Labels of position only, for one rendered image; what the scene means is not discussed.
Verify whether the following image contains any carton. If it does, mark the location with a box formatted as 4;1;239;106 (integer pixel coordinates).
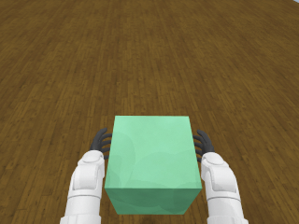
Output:
105;116;202;215

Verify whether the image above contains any robot left hand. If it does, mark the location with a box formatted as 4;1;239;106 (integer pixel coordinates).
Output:
89;127;113;160

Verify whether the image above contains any left robot forearm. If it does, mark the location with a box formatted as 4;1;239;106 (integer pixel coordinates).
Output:
60;150;105;224

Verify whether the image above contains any right robot forearm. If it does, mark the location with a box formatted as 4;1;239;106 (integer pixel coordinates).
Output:
201;152;249;224

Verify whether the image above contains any robot right hand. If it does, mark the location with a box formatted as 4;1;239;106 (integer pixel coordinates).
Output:
192;129;216;163

